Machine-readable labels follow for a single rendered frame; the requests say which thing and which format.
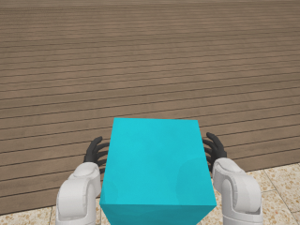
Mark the robot right forearm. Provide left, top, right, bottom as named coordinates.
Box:
left=212, top=157, right=263, bottom=225

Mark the robot left forearm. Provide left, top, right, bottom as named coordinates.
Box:
left=55, top=162, right=101, bottom=225

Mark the right robot hand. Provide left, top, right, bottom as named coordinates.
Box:
left=202, top=132, right=227, bottom=173

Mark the left robot hand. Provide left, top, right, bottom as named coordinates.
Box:
left=83, top=136, right=110, bottom=174

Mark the carton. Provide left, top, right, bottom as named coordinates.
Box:
left=99, top=117, right=217, bottom=225

